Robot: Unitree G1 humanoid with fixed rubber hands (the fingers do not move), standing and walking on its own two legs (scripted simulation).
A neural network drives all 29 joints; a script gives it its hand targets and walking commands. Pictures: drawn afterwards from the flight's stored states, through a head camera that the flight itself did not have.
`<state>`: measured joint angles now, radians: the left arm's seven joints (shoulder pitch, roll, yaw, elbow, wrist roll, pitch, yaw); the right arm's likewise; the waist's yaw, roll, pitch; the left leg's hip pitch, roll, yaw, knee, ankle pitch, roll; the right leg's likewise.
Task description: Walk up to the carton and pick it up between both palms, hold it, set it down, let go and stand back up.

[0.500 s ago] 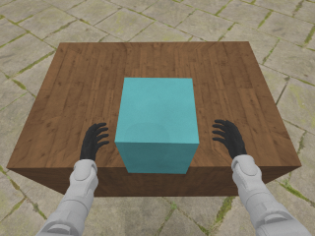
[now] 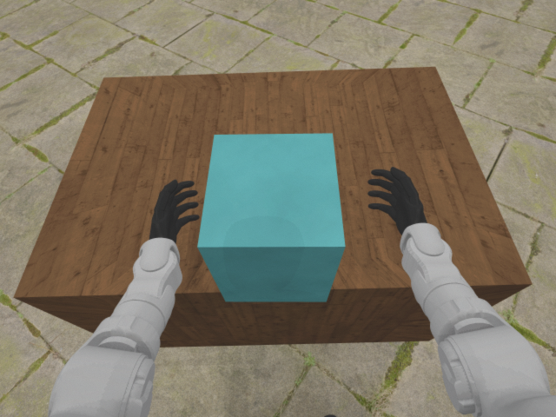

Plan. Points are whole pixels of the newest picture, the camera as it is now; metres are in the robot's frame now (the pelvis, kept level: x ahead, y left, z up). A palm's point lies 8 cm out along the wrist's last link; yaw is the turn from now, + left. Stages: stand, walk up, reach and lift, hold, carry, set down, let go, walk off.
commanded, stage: reach and lift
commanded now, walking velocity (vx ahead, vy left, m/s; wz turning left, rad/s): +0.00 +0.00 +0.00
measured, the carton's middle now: (274, 224) +0.43 +0.00 -0.08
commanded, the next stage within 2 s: none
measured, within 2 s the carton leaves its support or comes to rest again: neither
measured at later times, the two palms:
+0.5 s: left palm (177, 211) +0.42 +0.16 +0.01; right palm (396, 197) +0.43 -0.20 +0.01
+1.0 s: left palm (192, 229) +0.42 +0.15 -0.06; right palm (382, 215) +0.43 -0.19 -0.05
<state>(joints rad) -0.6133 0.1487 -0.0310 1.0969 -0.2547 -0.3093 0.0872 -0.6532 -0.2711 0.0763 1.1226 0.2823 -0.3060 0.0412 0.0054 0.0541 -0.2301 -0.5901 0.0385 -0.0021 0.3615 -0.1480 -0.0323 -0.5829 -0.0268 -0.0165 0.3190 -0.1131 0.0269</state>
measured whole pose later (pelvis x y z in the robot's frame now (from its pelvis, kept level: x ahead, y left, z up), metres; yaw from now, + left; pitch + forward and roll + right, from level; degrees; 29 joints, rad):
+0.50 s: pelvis -0.01 +0.00 -0.01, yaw +0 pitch +29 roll +0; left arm -0.83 0.16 -0.02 1.24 -0.27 -0.29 0.12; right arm -0.88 -0.25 0.04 1.23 0.23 -0.25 0.01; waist 0.01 0.06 -0.28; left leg -0.76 0.04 0.00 0.37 -0.12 -0.03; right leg -0.75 -0.03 -0.01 0.33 -0.08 0.03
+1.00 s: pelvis -0.01 +0.00 -0.01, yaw +0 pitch +38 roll +0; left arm -0.81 0.09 0.12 1.23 -0.12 -0.42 0.12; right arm -0.85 -0.20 -0.08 1.19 0.09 -0.38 -0.03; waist 0.01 0.07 -0.30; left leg -0.87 0.03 0.01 0.23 -0.03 -0.03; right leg -0.85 -0.03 -0.01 0.15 0.03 0.03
